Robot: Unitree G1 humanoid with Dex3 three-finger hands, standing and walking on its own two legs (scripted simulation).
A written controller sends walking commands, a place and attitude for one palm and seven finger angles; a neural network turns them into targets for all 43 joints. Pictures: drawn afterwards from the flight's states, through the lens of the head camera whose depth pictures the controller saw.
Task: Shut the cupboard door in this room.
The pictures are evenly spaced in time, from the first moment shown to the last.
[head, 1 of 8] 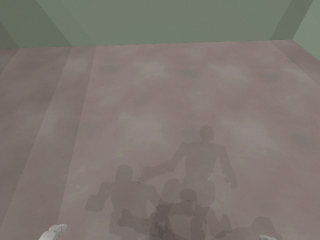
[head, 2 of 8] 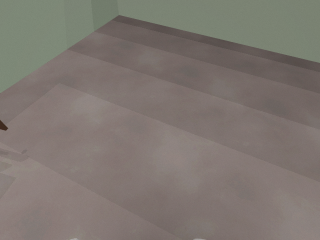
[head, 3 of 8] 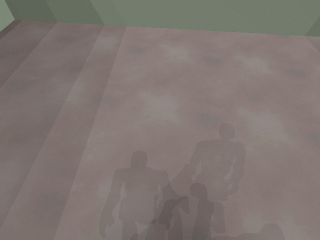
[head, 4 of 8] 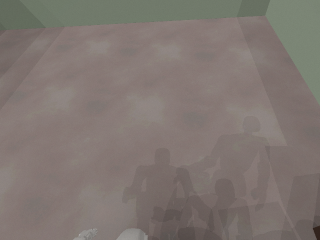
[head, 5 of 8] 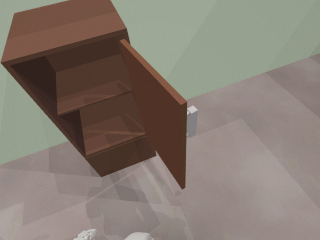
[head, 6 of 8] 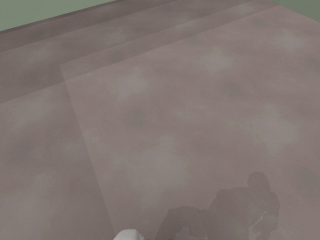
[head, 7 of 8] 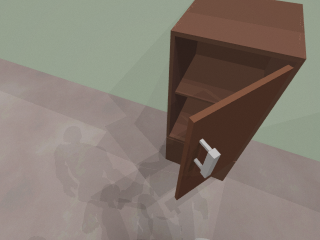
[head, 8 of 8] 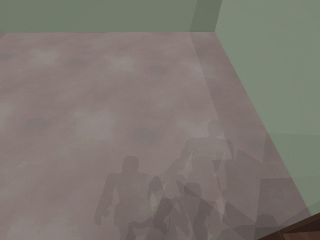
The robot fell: no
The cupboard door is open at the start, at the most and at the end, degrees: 100 100 47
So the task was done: no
